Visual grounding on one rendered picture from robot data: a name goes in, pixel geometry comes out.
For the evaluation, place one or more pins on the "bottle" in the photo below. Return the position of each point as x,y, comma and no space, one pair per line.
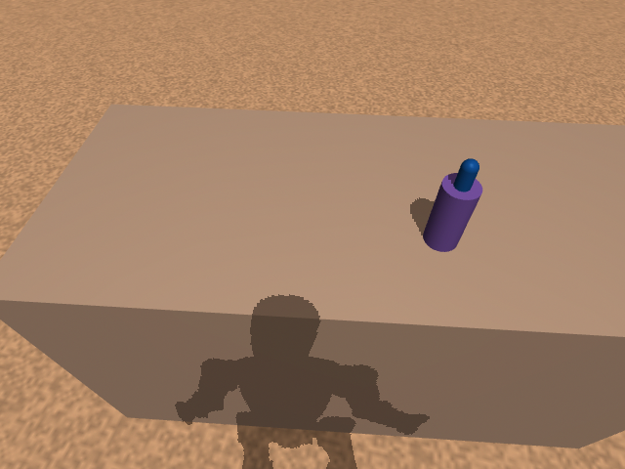
457,198

